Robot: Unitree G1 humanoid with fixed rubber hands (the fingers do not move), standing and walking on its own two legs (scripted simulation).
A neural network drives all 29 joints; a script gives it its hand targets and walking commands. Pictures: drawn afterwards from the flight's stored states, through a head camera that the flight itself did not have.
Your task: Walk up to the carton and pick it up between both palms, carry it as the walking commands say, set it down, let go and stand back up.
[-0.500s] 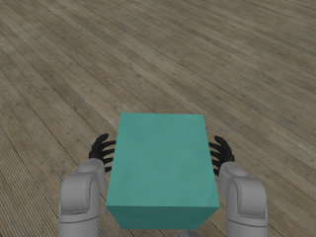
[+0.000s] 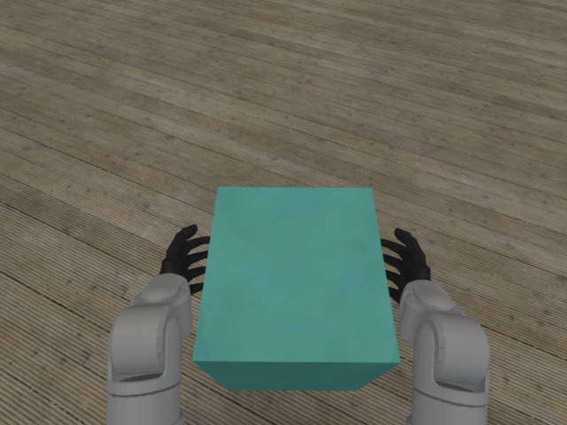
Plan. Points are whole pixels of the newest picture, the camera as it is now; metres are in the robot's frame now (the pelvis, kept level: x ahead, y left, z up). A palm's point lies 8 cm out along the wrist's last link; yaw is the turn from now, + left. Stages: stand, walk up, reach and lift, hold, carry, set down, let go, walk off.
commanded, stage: carry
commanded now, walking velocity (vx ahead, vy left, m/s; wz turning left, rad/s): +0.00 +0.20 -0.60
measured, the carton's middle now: (293, 297) +0.29 -0.01 +0.01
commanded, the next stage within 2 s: none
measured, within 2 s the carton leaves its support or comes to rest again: neither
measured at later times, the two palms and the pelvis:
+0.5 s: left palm (190, 288) +0.27 +0.13 +0.07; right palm (424, 387) +0.16 -0.15 +0.07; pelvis -0.03 +0.09 +0.00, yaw -19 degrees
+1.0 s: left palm (164, 274) +0.28 +0.16 +0.08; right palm out of the picture +0.11 -0.08 +0.08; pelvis -0.02 +0.20 -0.01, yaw -37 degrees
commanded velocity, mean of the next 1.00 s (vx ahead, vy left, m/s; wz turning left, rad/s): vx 0.00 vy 0.20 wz -0.60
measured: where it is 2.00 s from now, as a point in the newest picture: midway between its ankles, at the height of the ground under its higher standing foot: outside the picture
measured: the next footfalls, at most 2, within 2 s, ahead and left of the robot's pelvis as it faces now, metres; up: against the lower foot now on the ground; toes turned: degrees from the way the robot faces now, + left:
left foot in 0.02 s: +0.06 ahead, +0.15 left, +0.00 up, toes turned +4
right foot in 0.34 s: -0.01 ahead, -0.04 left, +0.00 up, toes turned -22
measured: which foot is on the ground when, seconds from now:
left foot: up 0.00-0.00, down 0.02-0.34, up 0.36-0.68, down 0.70-1.00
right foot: down 0.00-0.02, up 0.04-0.32, down 0.34-0.70, up 0.72-0.98, down 1.00-1.00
